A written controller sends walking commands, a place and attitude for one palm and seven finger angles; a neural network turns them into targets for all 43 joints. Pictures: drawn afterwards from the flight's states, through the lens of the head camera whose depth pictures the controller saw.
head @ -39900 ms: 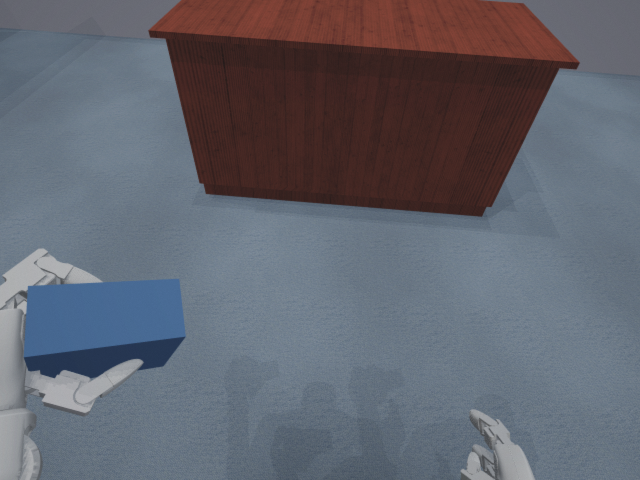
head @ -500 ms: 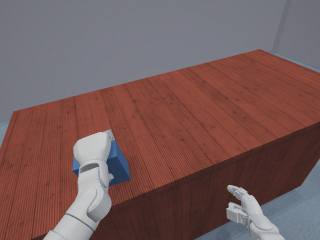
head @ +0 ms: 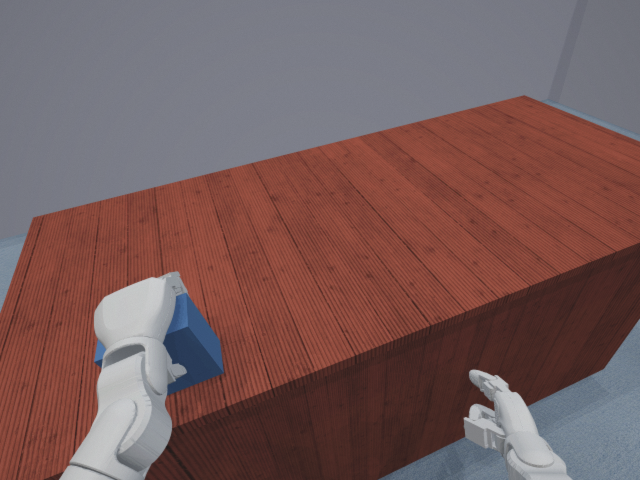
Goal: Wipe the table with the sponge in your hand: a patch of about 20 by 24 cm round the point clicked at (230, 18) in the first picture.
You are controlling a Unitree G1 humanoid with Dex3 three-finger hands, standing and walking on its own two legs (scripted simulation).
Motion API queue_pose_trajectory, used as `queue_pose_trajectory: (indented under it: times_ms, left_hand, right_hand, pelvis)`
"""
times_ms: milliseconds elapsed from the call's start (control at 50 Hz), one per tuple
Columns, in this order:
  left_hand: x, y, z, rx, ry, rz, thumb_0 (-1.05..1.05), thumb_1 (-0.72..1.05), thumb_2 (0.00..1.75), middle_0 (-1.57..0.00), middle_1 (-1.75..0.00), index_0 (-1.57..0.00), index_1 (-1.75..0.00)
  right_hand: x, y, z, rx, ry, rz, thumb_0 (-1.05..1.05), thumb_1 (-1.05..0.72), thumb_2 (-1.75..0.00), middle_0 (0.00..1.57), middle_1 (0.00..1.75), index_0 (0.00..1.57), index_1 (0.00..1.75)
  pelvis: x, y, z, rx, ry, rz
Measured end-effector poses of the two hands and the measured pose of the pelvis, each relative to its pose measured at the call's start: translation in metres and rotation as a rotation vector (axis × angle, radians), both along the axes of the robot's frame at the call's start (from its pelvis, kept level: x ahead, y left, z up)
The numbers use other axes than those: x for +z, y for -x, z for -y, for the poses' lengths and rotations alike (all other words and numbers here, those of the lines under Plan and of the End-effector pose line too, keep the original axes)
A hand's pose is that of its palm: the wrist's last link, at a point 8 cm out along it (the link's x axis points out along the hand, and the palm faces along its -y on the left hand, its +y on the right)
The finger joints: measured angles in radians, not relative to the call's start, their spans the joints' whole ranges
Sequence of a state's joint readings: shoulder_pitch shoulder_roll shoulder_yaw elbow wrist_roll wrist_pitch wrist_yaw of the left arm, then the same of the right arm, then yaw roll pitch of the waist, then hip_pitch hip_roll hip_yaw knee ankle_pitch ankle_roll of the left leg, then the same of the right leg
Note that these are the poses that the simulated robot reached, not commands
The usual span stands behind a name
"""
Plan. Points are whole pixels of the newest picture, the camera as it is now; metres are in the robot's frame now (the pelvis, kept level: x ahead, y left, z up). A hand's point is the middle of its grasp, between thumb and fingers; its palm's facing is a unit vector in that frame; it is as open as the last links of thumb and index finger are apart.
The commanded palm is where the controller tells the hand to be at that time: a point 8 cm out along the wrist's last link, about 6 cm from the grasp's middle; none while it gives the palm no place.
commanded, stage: wipe forward along the middle lane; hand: left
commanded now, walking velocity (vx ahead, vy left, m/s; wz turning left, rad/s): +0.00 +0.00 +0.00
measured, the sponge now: (171, 357) +0.25 +0.25 +0.04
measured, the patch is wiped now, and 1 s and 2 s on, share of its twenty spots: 1.00 1.00 1.00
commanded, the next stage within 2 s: slide back across to the first lane in 1.58 s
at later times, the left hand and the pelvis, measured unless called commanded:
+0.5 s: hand (160, 311) +0.30 +0.27 +0.08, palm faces +0.00 -0.05 -1.00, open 9.9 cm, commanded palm +0.28 +0.27 +0.12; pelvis -0.01 +0.00 +0.00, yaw +2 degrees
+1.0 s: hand (159, 284) +0.34 +0.30 +0.08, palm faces -0.06 -0.02 -1.00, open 9.9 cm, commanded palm +0.33 +0.30 +0.12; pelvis -0.01 +0.00 +0.00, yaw +2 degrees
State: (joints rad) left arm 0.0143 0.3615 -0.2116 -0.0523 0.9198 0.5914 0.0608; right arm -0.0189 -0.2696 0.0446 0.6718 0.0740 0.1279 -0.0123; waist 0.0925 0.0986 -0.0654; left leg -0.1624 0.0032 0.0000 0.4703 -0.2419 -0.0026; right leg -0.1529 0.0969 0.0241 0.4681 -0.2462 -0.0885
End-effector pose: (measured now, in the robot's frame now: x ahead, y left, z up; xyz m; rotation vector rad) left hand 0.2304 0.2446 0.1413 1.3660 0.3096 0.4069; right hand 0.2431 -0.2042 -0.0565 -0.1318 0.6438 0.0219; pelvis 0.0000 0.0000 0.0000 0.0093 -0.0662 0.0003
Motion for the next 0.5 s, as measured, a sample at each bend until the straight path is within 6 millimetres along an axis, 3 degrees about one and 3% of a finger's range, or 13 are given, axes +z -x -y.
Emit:
queue_pose_trajectory:
  times_ms: [280,500]
  left_hand:
    - [-0.006,-0.021,-0.01,0.004,-0.074,-0.071,-0.02,-0.5,1.06,-0.72,-1.38,-0.77,-1.31]
    - [-0.006,-0.047,-0.02,0.019,-0.106,-0.1,-0.02,-0.5,1.06,-0.72,-1.38,-0.78,-1.31]
  right_hand:
    - [-0.012,0.014,-0.011,0.003,0.004,-0.025,0.02,-0.91,-0.9,0.2,0.3,0.2,0.3]
    - [-0.027,0.035,0.001,-0.03,0.036,-0.097,0.02,-0.91,-0.9,0.2,0.3,0.2,0.3]
  pelvis:
    - [0.0,0.008,-0.004,0.019,-0.001,-0.021]
    - [-0.001,0.01,-0.003,0.034,0.003,-0.047]
